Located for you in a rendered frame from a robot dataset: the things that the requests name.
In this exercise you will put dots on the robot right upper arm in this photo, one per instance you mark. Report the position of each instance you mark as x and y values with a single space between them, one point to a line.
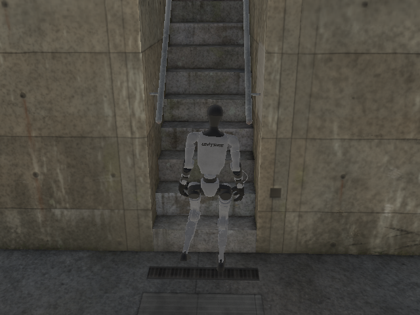
235 152

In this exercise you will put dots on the robot left forearm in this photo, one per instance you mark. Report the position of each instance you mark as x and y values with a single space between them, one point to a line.
185 174

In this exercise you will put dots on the robot right forearm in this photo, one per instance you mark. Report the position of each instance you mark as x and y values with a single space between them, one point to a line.
238 177

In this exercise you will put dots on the robot left hand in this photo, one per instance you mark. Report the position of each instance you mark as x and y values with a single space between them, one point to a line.
181 188

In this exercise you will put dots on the robot right thigh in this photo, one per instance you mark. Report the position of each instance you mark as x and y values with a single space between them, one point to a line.
225 196

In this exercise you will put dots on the robot left upper arm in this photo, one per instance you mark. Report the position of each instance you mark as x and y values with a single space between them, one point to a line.
189 149

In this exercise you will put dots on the robot right hand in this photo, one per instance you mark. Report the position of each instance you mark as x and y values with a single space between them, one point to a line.
240 191

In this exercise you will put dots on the robot torso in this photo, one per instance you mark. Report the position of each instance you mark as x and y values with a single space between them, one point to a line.
211 159

